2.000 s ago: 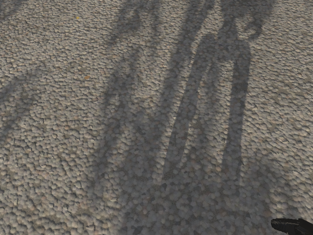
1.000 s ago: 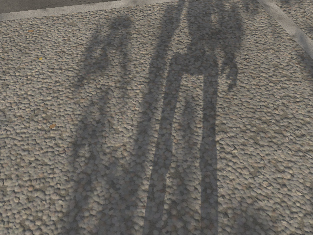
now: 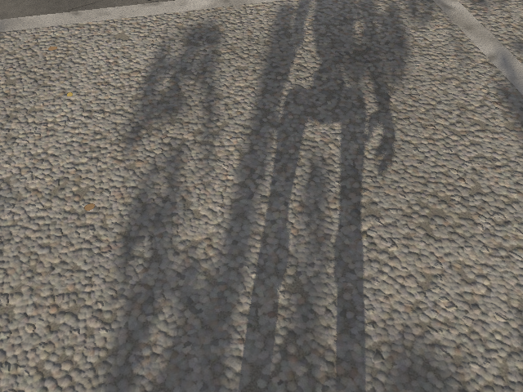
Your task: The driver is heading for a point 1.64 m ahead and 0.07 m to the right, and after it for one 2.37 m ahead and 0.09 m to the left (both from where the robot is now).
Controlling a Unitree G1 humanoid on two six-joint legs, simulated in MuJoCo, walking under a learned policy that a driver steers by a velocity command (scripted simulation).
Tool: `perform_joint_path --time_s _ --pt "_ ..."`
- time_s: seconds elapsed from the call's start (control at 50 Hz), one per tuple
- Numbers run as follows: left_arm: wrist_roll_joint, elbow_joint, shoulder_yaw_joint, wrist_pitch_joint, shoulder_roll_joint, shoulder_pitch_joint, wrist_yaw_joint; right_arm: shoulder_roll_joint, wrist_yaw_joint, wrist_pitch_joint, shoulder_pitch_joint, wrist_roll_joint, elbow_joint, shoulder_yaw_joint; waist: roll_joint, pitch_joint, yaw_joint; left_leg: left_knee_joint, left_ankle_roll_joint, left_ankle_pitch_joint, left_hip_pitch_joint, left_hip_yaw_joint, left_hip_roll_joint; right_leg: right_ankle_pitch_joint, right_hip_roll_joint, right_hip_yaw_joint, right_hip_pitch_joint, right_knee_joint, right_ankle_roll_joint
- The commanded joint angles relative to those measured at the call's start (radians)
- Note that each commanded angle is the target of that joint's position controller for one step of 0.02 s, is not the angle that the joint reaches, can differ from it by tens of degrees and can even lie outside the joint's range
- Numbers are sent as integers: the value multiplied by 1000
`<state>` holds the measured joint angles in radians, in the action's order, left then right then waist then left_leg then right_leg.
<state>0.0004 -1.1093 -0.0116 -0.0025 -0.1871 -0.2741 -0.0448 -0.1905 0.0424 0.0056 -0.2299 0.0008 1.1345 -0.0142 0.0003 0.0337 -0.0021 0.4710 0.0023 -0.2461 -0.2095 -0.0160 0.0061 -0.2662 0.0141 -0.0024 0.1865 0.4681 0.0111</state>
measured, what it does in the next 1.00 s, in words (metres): walks ahead: left foot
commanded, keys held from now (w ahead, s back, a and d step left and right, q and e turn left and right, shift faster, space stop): no key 0.10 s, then w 0.90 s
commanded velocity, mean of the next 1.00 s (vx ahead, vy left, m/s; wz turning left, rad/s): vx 0.33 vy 0.00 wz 0.00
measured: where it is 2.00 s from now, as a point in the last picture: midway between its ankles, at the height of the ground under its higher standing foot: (282, 259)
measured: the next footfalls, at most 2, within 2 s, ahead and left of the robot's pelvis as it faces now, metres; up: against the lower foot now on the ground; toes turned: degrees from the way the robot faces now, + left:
left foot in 0.80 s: +0.44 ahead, +0.09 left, +0.00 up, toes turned +2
right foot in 1.36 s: +0.76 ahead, -0.15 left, +0.00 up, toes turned -3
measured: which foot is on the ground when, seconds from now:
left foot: down 0.00-0.38, up 0.40-0.78, down 0.80-1.00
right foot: down 0.00-0.80, up 0.82-1.00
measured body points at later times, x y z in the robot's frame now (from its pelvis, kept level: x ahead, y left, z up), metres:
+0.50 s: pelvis +0.09 -0.03 +0.00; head +0.09 -0.05 +0.45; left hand +0.03 +0.21 -0.14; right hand +0.13 -0.29 -0.15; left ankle +0.04 +0.10 -0.66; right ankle +0.01 -0.12 -0.74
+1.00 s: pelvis +0.36 +0.02 +0.00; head +0.38 +0.02 +0.45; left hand +0.44 +0.28 -0.13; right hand +0.42 -0.25 -0.14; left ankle +0.40 +0.09 -0.74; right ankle +0.32 -0.14 -0.64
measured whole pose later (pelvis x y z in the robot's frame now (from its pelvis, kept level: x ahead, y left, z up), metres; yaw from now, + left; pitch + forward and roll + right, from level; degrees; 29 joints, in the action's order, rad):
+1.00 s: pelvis +0.36 +0.02 +0.00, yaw -1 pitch +0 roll +2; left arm -0.03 -0.95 -0.06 -0.11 -0.24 -0.25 -0.02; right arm -0.23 -0.04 -0.11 -0.22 0.00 1.00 -0.05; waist 0.03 0.03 -0.02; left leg 0.36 0.08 -0.14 -0.24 -0.08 -0.08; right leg -0.30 0.10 0.04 0.52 1.20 -0.06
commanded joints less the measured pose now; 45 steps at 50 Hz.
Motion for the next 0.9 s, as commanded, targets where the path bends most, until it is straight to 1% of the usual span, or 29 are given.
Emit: perform_joint_path --time_s 0.02,0.1,0.12,0.16,0.2,0.26,0.28,0.3,0.34,0.36,0.38,0.4,0.42,0.44,0.48,0.5,0.54,0.62,0.66,0.7,0.74,0.76,0.78,0.8,0.82,0.84,0.86,0.88,0.9 --pt "0 13 -14 -5 -91 -62 -3 -94 3 -5 -49 0 -18 -13 0 18 0 -81 21 110 7 23 22 109 12 9 46 -84 -19" --pt "-1 12 -15 -4 -87 -70 -3 -90 4 -6 -60 1 -20 -13 0 20 0 -79 21 114 6 23 22 112 11 9 47 -82 -19" --pt "-1 1 -13 -3 -76 -90 -4 -80 5 -5 -80 1 -11 -11 -2 -5 0 -83 23 13 17 13 12 19 0 -4 37 -82 -21" --pt "-12 7 -22 -1 -94 -90 -10 -109 10 -2 -90 14 -14 -24 -13 38 -2 -70 54 -340 -40 15 -1 -294 -29 -24 100 -38 -48" --pt "-15 30 -23 -16 -89 -72 -9 -119 9 -16 -96 19 -29 -30 -35 117 -8 -100 96 -516 -103 92 50 -416 -14 -2 197 -5 -77" --pt "-18 63 -17 -60 -41 -34 12 -166 -5 -50 -200 30 -17 -52 -140 102 -41 -209 194 -582 0 347 218 -247 -25 -47 307 185 -74" --pt "-23 72 -15 -70 -30 -26 20 -185 -7 -56 -211 30 -19 -60 -178 92 -37 -267 235 -601 -12 457 289 -191 -21 -52 296 265 -82" --pt "-26 77 -18 -79 -37 -24 27 -182 -8 -61 -181 27 -34 -60 -168 102 -20 -290 247 -581 -65 493 315 -186 -3 -33 264 296 -99" --pt "-33 54 -20 -90 -25 -109 32 -181 -14 -64 -54 36 -85 -58 -160 119 62 -257 196 -502 -199 373 259 -190 -1 -42 79 111 -136" --pt "-30 17 -28 -91 -36 -194 30 -172 -17 -62 13 43 -113 -56 -122 126 106 -178 148 -414 -297 257 179 -129 -18 -44 -85 -22 -137" --pt "-21 -20 -49 -90 -96 -308 25 -132 -21 -69 55 39 -135 -47 14 92 139 55 90 -255 -412 120 86 -114 69 105 -247 -90 -144" --pt "-26 -42 -85 -94 -229 -448 31 -71 -23 -89 69 32 -174 -33 303 31 168 410 28 -185 -575 -58 -36 -215 289 486 -381 -258 -244" --pt "-7 -32 -73 -108 -211 -443 39 -88 -24 -109 87 36 -188 -36 270 45 147 628 41 -286 -679 34 -23 -216 391 700 -358 -305 -314" --pt "-2 -6 -54 -120 -146 -361 39 -100 -33 -120 67 47 -183 -39 146 93 93 747 64 -218 -748 80 31 -151 377 622 -352 -284 -297" --pt "-9 30 -39 -120 -116 -262 51 -110 -46 -133 50 37 -170 -45 60 87 48 742 85 -56 -766 69 83 28 298 406 -343 -288 -231" --pt "-8 34 -29 -112 -92 -253 52 -123 -50 -135 70 29 -175 -54 59 86 42 693 83 -9 -740 56 103 172 265 313 -329 -292 -200" --pt "1 31 -19 -93 -67 -286 46 -90 -63 -126 90 27 -181 -51 85 65 43 618 64 49 -676 12 102 317 216 195 -294 -300 -178" --pt "6 62 -24 -86 -129 -268 21 -33 -72 -113 297 24 -268 -21 75 117 68 272 28 215 -505 -55 49 334 161 80 -107 -367 -177" --pt "-3 55 -35 -90 -160 -300 16 -52 -78 -109 355 29 -296 -18 102 127 74 177 33 255 -427 -71 26 325 181 73 -94 -399 -186" --pt "-16 47 -42 -94 -162 -305 16 -80 -84 -109 385 35 -321 -21 106 139 60 107 58 268 -415 -51 26 373 211 62 -160 -387 -177" --pt "-15 49 -51 -90 -173 -284 17 -119 -89 -115 359 33 -331 -35 115 94 18 65 93 244 -347 -51 3 611 232 42 -249 -301 -153" --pt "-11 52 -57 -84 -186 -271 17 -146 -88 -116 300 31 -320 -49 138 34 -19 75 110 217 -262 -66 -25 809 238 31 -288 -217 -141" --pt "-5 58 -60 -74 -190 -252 17 -180 -83 -115 166 34 -284 -70 156 -54 -89 85 133 195 -101 -84 -58 973 222 6 -288 -61 -123" --pt "-1 70 -57 -68 -186 -231 20 -221 -75 -108 -3 37 -233 -93 153 -149 -168 80 162 207 139 -64 -45 971 185 -13 -186 148 -94" --pt "18 98 -40 -70 -141 -232 26 -299 -62 -99 -178 22 -199 -113 11 -291 -205 93 225 122 454 207 176 579 112 -37 71 487 -69" --pt "-2 90 1 -93 28 -375 43 -315 -74 -100 -216 4 -181 -108 -270 -463 -102 -95 392 -139 693 742 405 -268 -82 66 384 829 -26" --pt "-33 100 -25 -123 -80 -268 47 -224 -77 -105 -155 11 -182 -84 -182 -352 -128 -197 334 -196 596 772 353 -274 -37 168 486 944 -57" --pt "-57 143 -41 -137 -135 -157 46 -181 -76 -112 -50 16 -199 -71 -139 -185 -99 -214 289 -111 430 596 327 -186 12 126 543 948 -74" --pt "-51 156 -44 -142 -145 -102 36 -157 -80 -121 42 12 -219 -61 -20 -118 -58 -239 265 40 255 466 299 -88 69 107 486 900 -79"
Keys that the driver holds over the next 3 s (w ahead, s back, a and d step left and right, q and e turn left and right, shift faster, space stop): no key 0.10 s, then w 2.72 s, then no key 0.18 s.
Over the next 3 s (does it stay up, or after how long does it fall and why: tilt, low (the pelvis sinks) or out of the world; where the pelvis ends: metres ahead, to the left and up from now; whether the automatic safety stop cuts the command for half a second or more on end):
stays up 1.50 -0.03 -0.01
